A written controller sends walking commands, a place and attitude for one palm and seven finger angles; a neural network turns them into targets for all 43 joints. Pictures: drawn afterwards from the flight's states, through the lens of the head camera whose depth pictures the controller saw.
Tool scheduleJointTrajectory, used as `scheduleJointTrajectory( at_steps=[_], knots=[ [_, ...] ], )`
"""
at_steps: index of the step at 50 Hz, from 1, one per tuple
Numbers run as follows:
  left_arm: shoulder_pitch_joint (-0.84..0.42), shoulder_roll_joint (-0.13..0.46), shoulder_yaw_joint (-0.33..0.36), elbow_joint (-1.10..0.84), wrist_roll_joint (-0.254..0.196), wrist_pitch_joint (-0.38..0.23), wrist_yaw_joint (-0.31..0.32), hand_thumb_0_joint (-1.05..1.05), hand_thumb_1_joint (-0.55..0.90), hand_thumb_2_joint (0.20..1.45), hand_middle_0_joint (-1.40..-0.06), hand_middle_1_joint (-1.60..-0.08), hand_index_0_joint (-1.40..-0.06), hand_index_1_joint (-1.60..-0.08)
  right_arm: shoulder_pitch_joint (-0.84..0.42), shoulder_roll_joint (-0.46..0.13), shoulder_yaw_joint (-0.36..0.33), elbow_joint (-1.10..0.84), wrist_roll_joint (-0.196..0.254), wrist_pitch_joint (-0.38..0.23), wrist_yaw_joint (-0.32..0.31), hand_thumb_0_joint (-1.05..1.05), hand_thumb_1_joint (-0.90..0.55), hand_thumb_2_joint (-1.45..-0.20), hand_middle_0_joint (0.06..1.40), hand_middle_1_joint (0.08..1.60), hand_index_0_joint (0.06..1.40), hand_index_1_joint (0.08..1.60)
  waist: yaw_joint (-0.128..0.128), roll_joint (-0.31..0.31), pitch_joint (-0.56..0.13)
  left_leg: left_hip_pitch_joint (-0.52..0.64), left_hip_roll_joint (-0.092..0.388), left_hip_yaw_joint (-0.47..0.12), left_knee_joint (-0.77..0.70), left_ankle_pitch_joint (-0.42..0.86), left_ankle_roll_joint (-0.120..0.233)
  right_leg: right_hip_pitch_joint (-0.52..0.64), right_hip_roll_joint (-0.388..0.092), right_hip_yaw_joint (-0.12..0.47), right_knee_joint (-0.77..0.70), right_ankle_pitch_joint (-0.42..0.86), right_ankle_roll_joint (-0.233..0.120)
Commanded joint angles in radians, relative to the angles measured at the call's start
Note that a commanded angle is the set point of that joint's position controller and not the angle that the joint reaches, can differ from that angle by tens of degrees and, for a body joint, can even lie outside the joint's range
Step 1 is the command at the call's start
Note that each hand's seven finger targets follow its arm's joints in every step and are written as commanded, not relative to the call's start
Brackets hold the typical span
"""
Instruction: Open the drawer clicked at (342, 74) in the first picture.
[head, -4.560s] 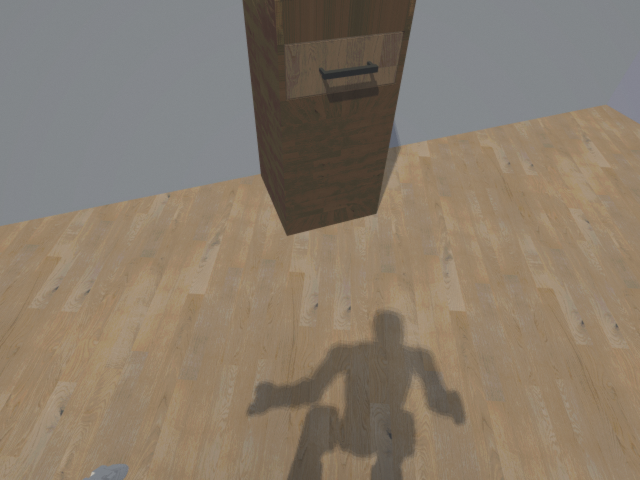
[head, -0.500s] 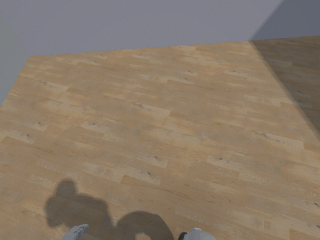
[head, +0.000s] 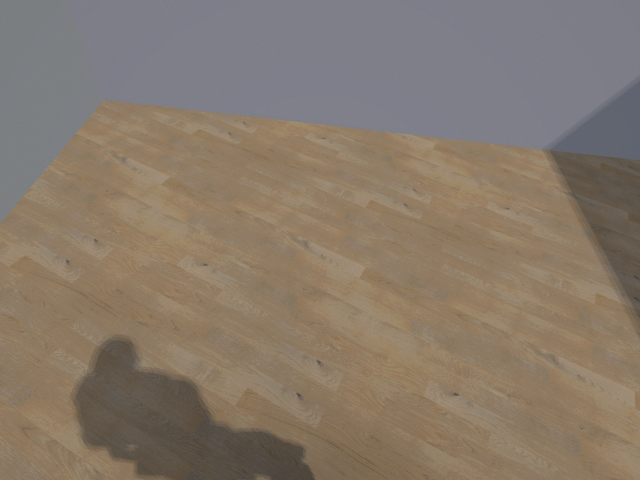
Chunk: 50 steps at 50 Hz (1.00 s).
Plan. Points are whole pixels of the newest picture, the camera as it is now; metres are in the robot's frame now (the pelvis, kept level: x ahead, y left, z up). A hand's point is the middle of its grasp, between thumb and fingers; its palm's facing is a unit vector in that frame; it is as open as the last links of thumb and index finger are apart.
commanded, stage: turn to face it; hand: left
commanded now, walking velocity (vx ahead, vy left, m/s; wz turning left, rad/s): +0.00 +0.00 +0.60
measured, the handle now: out of the picture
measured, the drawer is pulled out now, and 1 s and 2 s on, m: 0.00 0.00 0.00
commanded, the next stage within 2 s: none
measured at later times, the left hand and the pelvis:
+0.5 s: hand out of the picture +0.09 +0.17 -0.13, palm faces +0.28 -0.92 -0.28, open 7.4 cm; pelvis +0.01 -0.06 +0.01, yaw +15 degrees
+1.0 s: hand out of the picture -0.12 +0.11 -0.16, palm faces +0.61 -0.75 -0.26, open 7.4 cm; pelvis -0.02 -0.07 +0.01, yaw +36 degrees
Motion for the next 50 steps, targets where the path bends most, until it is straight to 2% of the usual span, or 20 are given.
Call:
scheduleJointTrajectory(
  at_steps=[1,4,7,17,20,22,23,24,25,26,27,29,31,35,40,45,47,48,49,50],
  knots=[
    [-0.023,0.090,0.030,-0.098,0.010,0.008,0.003,0.000,0.900,0.900,-0.200,-0.300,-0.200,-0.300,0.102,-0.208,-0.044,-0.046,-0.001,-0.017,-0.024,0.000,-0.900,-0.900,0.200,0.300,0.200,0.300,-0.032,0.244,-0.060,0.199,0.315,-0.452,-0.362,0.438,0.157,-0.309,-0.024,0.198,0.448,-0.108,0.048],
    [-0.010,0.100,0.038,-0.086,0.010,0.006,-0.007,0.000,0.900,0.900,-0.200,-0.300,-0.200,-0.300,0.038,-0.192,-0.039,-0.073,0.004,-0.029,-0.029,0.000,-0.900,-0.900,0.200,0.300,0.200,0.300,-0.009,0.141,-0.107,0.252,0.230,-0.328,-0.327,0.491,0.102,-0.329,-0.026,0.226,0.480,0.043,0.068],
    [-0.003,0.103,0.041,-0.085,0.006,0.012,-0.005,0.000,0.900,0.900,-0.200,-0.300,-0.200,-0.300,0.045,-0.197,-0.047,-0.081,0.011,-0.033,-0.029,0.000,-0.900,-0.900,0.200,0.300,0.200,0.300,-0.014,0.123,-0.141,0.277,0.197,-0.301,-0.318,0.542,0.100,-0.309,-0.021,0.230,0.449,0.081,0.085],
    [-0.087,0.111,0.037,-0.154,0.000,0.021,0.000,0.000,0.900,0.900,-0.200,-0.300,-0.200,-0.300,0.037,-0.239,-0.075,-0.097,0.002,-0.010,-0.019,0.000,-0.900,-0.900,0.200,0.300,0.200,0.300,-0.042,0.194,-0.090,0.226,0.180,-0.445,-0.313,0.390,0.140,-0.243,0.019,0.235,0.178,-0.002,0.095],
    [-0.046,0.111,0.034,-0.159,-0.008,0.016,0.004,0.000,0.900,0.900,-0.200,-0.300,-0.200,-0.300,-0.009,-0.255,-0.084,-0.118,-0.001,0.000,-0.015,0.000,-0.900,-0.900,0.200,0.300,0.200,0.300,-0.022,0.215,-0.103,0.148,0.155,-0.476,-0.288,0.395,0.126,-0.111,0.053,0.226,0.036,0.010,0.077],
    [0.018,0.129,0.037,-0.152,-0.009,0.009,0.006,0.000,0.900,0.900,-0.200,-0.300,-0.200,-0.300,-0.051,-0.256,-0.088,-0.136,0.004,0.004,-0.011,0.000,-0.900,-0.900,0.200,0.300,0.200,0.300,0.011,0.198,-0.107,0.067,0.118,-0.484,-0.248,0.353,0.097,0.019,0.069,0.219,-0.126,0.112,0.067],
    [0.063,0.145,0.043,-0.144,-0.010,0.003,0.008,0.000,0.900,0.900,-0.200,-0.300,-0.200,-0.300,-0.069,-0.246,-0.088,-0.149,0.010,0.007,-0.008,0.000,-0.900,-0.900,0.200,0.300,0.200,0.300,0.034,0.175,-0.124,-0.013,0.081,-0.462,-0.206,0.262,0.057,0.141,0.049,0.218,-0.270,0.203,0.060],
    [0.097,0.215,0.057,-0.147,0.004,-0.007,0.015,0.000,0.900,0.900,-0.200,-0.300,-0.200,-0.300,-0.058,-0.188,-0.082,-0.161,0.018,0.010,-0.001,0.000,-0.900,-0.900,0.200,0.300,0.200,0.300,0.050,-0.011,-0.138,-0.174,-0.011,-0.372,-0.053,0.038,-0.015,0.284,-0.123,0.373,-0.426,0.149,0.011],
    [0.075,0.311,0.069,-0.167,0.019,-0.009,0.019,0.000,0.900,0.900,-0.200,-0.300,-0.200,-0.300,-0.050,-0.127,-0.071,-0.190,0.016,0.008,-0.002,0.000,-0.900,-0.900,0.200,0.300,0.200,0.300,0.051,-0.312,-0.099,-0.341,-0.146,-0.166,0.218,-0.272,-0.097,0.273,-0.405,0.655,-0.490,0.173,-0.103],
    [0.040,0.299,0.056,-0.186,0.008,-0.002,0.021,0.000,0.900,0.900,-0.200,-0.300,-0.200,-0.300,-0.076,-0.194,-0.084,-0.191,0.002,0.013,-0.002,0.000,-0.900,-0.900,0.200,0.300,0.200,0.300,0.044,-0.204,-0.065,-0.275,-0.079,-0.206,0.399,-0.286,-0.080,0.085,-0.440,0.606,-0.486,0.176,-0.147],
    [-0.038,0.238,0.052,-0.200,0.009,-0.007,0.026,0.000,0.900,0.900,-0.200,-0.300,-0.200,-0.300,-0.070,-0.195,-0.088,-0.183,0.001,0.025,0.005,0.000,-0.900,-0.900,0.200,0.300,0.200,0.300,0.001,-0.173,-0.024,-0.258,-0.052,-0.229,0.472,-0.217,-0.076,0.011,-0.380,0.517,-0.496,0.139,-0.138],
    [-0.114,0.193,0.031,-0.216,0.007,-0.010,0.015,0.000,0.900,0.900,-0.200,-0.300,-0.200,-0.300,-0.034,-0.179,-0.084,-0.139,-0.003,0.038,0.017,0.000,-0.900,-0.900,0.200,0.300,0.200,0.300,-0.043,-0.126,0.049,-0.243,-0.023,-0.172,0.579,-0.095,-0.096,-0.037,-0.264,0.357,-0.448,0.219,-0.099],
    [-0.079,0.171,0.022,-0.209,0.006,-0.017,0.010,0.000,0.900,0.900,-0.200,-0.300,-0.200,-0.300,-0.011,-0.165,-0.078,-0.128,-0.001,0.040,0.024,0.000,-0.900,-0.900,0.200,0.300,0.200,0.300,-0.038,-0.138,0.029,-0.245,-0.025,-0.139,0.599,-0.033,-0.112,0.016,-0.220,0.248,-0.412,0.323,-0.083],
    [0.020,0.189,0.025,-0.181,0.007,-0.016,0.011,0.000,0.900,0.900,-0.200,-0.300,-0.200,-0.300,-0.080,-0.168,-0.073,-0.144,0.002,0.047,0.027,0.000,-0.900,-0.900,0.200,0.300,0.200,0.300,0.010,-0.129,0.013,-0.246,-0.003,-0.111,0.521,-0.036,-0.132,0.103,-0.244,0.222,-0.408,0.339,-0.098],
    [0.080,0.221,0.034,-0.158,0.016,-0.011,0.009,0.000,0.900,0.900,-0.200,-0.300,-0.200,-0.300,-0.161,-0.163,-0.059,-0.163,0.006,0.043,0.027,0.000,-0.900,-0.900,0.200,0.300,0.200,0.300,0.046,-0.155,-0.011,-0.203,0.008,-0.071,0.347,-0.116,-0.131,0.173,-0.290,0.189,-0.379,0.442,-0.124],
    [0.105,0.254,0.050,-0.138,0.022,-0.004,0.006,0.000,0.900,0.900,-0.200,-0.300,-0.200,-0.300,-0.175,-0.146,-0.039,-0.177,0.016,0.023,0.025,0.000,-0.900,-0.900,0.200,0.300,0.200,0.300,0.065,-0.205,-0.080,-0.074,-0.007,-0.013,0.103,-0.165,-0.102,0.216,-0.322,0.149,-0.290,0.614,-0.131],
    [0.098,0.257,0.053,-0.127,0.020,0.000,0.002,0.000,0.900,0.900,-0.200,-0.300,-0.200,-0.300,-0.140,-0.153,-0.039,-0.173,0.017,0.014,0.021,0.000,-0.900,-0.900,0.200,0.300,0.200,0.300,0.046,-0.186,-0.103,0.008,-0.014,0.004,-0.031,-0.112,-0.089,0.204,-0.323,0.117,-0.228,0.627,-0.104],
    [0.089,0.255,0.056,-0.125,0.014,0.003,0.001,0.000,0.900,0.900,-0.200,-0.300,-0.200,-0.300,-0.100,-0.165,-0.042,-0.164,0.014,0.009,0.020,0.000,-0.900,-0.900,0.200,0.300,0.200,0.300,0.022,-0.157,-0.128,0.092,-0.017,0.006,-0.149,-0.014,-0.080,0.175,-0.306,0.078,-0.162,0.599,-0.070],
    [0.086,0.239,0.053,-0.130,0.005,0.008,-0.002,0.000,0.900,0.900,-0.200,-0.300,-0.200,-0.300,-0.042,-0.210,-0.054,-0.148,0.012,0.000,0.020,0.000,-0.900,-0.900,0.200,0.300,0.200,0.300,-0.015,-0.051,-0.160,0.261,0.014,-0.045,-0.272,0.146,-0.061,0.057,-0.274,0.038,-0.030,0.508,-0.019],
    [0.073,0.183,0.045,-0.167,-0.004,0.012,-0.010,0.000,0.900,0.900,-0.200,-0.300,-0.200,-0.300,0.013,-0.325,-0.084,-0.145,0.006,-0.009,0.012,0.000,-0.900,-0.900,0.200,0.300,0.200,0.300,-0.054,0.255,-0.186,0.452,0.254,-0.368,-0.303,0.454,0.047,-0.235,-0.139,0.001,0.184,0.085,0.067]
  ],
)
